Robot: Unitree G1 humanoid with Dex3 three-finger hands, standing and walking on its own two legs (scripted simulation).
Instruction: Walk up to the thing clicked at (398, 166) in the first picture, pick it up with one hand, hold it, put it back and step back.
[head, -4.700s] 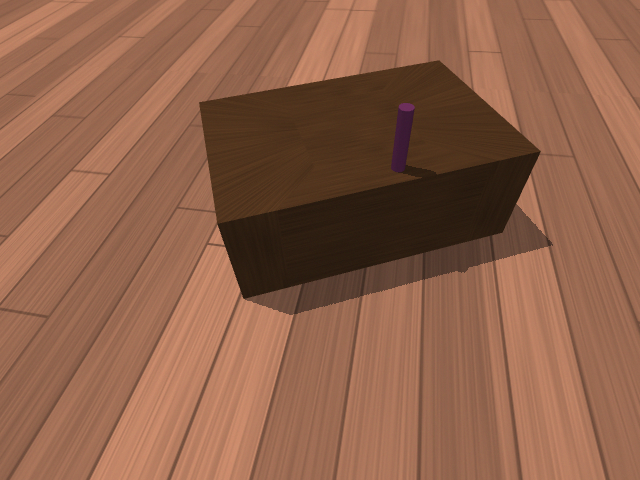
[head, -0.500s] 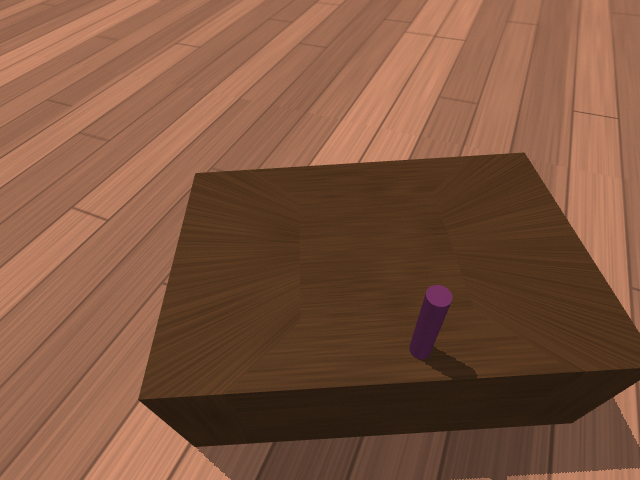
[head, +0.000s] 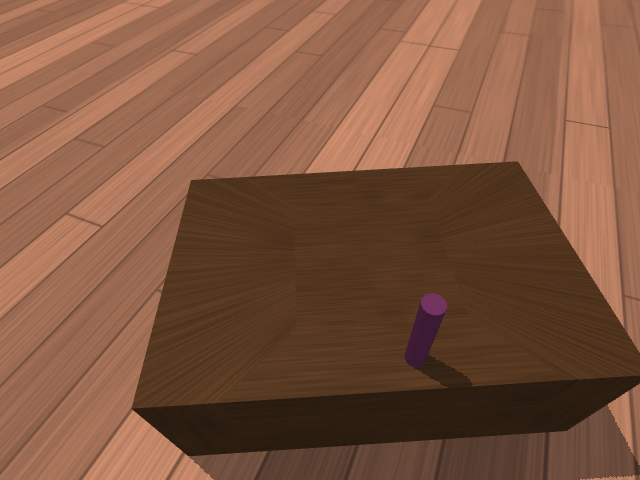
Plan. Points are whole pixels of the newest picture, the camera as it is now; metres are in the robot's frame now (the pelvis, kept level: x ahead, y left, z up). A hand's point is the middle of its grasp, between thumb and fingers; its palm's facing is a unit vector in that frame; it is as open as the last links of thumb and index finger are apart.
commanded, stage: stand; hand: right
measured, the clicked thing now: (423, 333) +0.44 -0.17 -0.25
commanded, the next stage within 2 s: go down in 2.00 s
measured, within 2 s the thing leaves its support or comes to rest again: neither
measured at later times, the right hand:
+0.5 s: hand out of the picture +0.08 -0.27 -0.16, palm faces +0.00 +0.94 -0.33, open 7.4 cm
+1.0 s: hand out of the picture +0.07 -0.27 -0.16, palm faces -0.01 +0.94 -0.34, open 7.4 cm
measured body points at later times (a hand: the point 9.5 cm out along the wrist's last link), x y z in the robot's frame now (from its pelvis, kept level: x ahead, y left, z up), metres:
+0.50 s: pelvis +0.00 -0.01 +0.00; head +0.01 -0.02 +0.45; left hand +0.08 +0.29 -0.13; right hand +0.08 -0.32 -0.13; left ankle -0.02 +0.12 -0.75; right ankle +0.02 -0.14 -0.75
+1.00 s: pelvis +0.00 -0.02 +0.00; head +0.01 -0.02 +0.45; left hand +0.08 +0.29 -0.13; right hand +0.07 -0.32 -0.13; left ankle -0.02 +0.12 -0.75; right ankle +0.02 -0.14 -0.75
